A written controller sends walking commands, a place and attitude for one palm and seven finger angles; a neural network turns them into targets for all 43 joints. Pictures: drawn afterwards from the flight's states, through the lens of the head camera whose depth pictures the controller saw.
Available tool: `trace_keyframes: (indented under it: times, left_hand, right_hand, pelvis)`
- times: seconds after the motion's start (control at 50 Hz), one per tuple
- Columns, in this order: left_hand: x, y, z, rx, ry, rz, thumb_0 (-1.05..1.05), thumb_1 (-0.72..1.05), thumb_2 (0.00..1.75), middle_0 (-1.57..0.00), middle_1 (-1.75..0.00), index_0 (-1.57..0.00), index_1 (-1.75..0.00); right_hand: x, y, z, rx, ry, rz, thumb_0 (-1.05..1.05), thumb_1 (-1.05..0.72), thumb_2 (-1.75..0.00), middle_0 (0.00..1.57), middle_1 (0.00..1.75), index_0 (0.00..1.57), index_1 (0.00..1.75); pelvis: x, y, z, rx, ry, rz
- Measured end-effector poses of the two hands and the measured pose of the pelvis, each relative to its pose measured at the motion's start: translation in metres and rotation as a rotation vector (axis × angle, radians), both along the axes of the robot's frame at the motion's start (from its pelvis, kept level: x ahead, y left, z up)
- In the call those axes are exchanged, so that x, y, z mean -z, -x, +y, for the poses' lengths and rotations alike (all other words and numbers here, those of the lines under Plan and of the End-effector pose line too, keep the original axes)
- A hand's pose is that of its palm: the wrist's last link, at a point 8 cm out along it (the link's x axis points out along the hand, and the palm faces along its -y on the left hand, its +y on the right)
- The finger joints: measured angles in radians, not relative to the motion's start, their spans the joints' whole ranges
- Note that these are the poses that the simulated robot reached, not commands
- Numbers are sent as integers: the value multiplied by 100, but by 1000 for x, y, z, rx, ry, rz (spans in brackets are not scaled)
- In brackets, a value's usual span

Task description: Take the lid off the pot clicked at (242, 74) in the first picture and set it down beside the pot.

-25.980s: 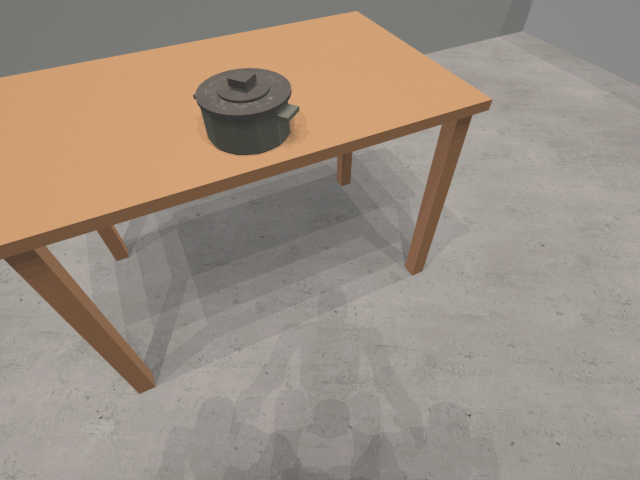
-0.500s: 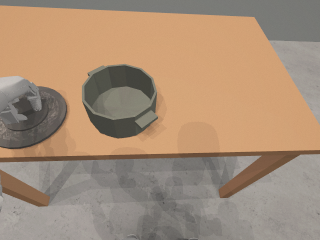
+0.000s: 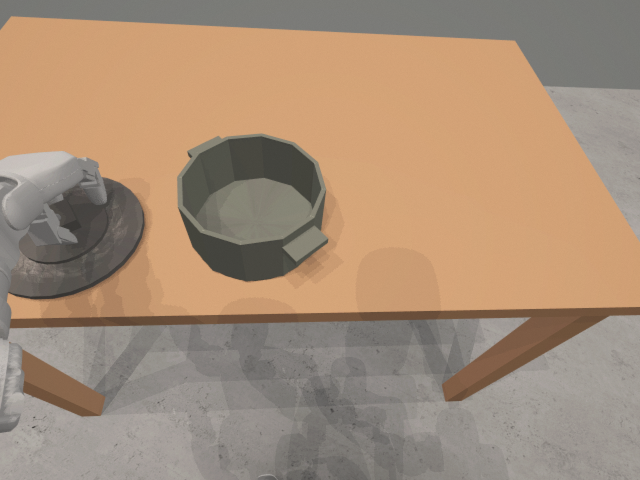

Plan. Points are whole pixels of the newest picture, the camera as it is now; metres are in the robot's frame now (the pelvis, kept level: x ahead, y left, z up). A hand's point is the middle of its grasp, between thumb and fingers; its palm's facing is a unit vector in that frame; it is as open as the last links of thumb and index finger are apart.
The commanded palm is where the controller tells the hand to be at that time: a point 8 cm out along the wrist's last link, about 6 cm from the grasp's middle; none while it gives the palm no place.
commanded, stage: open the fingers wide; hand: left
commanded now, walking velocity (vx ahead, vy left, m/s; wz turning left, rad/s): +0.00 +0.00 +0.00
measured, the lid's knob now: (57, 219) +0.44 +0.35 +0.03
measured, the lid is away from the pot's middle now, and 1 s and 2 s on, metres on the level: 0.26 0.26 0.26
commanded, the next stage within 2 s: raise the empty hand in 0.38 s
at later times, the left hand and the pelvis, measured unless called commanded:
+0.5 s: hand (61, 217) +0.42 +0.32 +0.06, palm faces -0.43 -0.10 -0.90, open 11.0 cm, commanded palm +0.44 +0.32 +0.12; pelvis +0.01 +0.00 +0.00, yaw +0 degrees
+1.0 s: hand (37, 188) +0.42 +0.33 +0.11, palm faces -0.40 -0.10 -0.91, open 11.0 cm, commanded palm +0.43 +0.32 +0.17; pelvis +0.01 -0.02 +0.01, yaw +1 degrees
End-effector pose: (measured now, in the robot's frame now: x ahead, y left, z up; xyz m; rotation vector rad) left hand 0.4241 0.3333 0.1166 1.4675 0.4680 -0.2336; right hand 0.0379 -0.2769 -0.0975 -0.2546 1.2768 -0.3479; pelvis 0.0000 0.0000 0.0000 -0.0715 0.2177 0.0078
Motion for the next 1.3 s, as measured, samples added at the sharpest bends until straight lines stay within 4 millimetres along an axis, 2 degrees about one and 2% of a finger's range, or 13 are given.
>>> trace_keyframes:
  times: [0.22,0.54,0.9,1.12,1.3]
  left_hand:
    - [1,0,-1,-15,-10,3,0,5,65,-39,-90,-39,-89]
    - [1,-2,-7,0,-13,4,0,-2,68,-37,-84,-38,-84]
    - [-41,-1,-8,-42,-23,-20,0,-2,69,-38,-84,-38,-83]
    - [-63,2,0,-75,-25,-34,0,-2,69,-38,-84,-38,-83]
    - [-85,1,-6,-61,-35,-71,0,-2,69,-38,-84,-38,-83]
  right_hand:
    - [2,-8,6,-12,-29,-6,0,-90,-90,21,30,21,30]
    - [0,-15,-4,-21,-14,-5,0,-90,-90,21,30,21,30]
    - [-2,-28,-10,-33,-36,-52,0,-90,-90,21,30,21,30]
    - [-6,-35,-17,-45,-31,-57,0,-90,-90,21,30,21,30]
    - [-6,-41,-19,-61,-37,-59,0,-90,-90,21,30,20,30]
  pelvis:
    - [-1,-3,0,-1,-3,-6]
    - [-2,-6,-6,-7,-6,-4]
    - [-8,-7,-16,-14,-17,-36]
    - [-11,-7,-22,-20,-20,-45]
    - [-13,-8,-24,-30,-23,-53]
